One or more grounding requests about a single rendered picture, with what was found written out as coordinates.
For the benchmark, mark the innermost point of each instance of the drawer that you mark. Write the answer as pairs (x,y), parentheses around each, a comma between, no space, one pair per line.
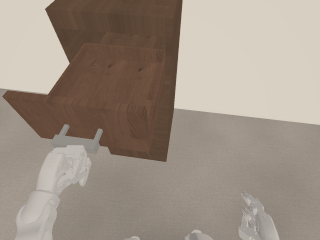
(114,88)

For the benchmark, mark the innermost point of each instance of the right robot hand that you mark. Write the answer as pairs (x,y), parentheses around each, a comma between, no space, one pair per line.
(262,225)

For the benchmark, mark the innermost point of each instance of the cabinet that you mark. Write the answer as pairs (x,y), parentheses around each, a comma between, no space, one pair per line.
(153,24)

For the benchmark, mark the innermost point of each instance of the left robot hand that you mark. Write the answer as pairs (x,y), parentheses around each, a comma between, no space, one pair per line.
(71,161)

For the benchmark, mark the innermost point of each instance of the handle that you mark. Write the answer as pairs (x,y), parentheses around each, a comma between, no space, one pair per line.
(91,145)

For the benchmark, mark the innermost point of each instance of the right robot shin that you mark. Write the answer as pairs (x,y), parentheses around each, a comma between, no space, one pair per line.
(196,231)

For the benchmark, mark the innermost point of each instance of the robot left forearm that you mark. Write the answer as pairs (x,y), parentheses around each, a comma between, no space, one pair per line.
(35,219)

